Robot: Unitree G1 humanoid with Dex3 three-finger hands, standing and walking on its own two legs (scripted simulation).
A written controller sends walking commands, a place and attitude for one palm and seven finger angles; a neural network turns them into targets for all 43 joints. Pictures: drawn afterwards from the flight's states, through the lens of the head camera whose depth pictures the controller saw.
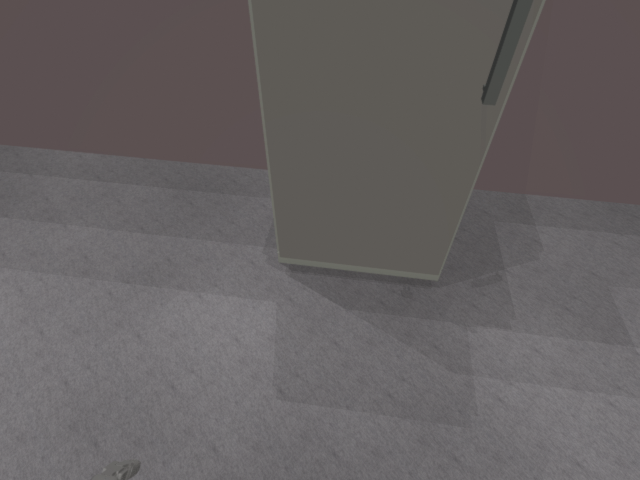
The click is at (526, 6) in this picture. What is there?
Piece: fridge door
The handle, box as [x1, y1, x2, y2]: [481, 0, 532, 104]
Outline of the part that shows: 532,0 513,1 486,84 483,86 483,94 481,98 483,104 495,104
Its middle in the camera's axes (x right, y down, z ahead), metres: +0.39 -0.45 +0.76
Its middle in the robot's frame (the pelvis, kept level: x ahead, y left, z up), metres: +0.92 -0.34 +0.23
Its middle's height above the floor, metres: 1.00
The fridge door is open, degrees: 0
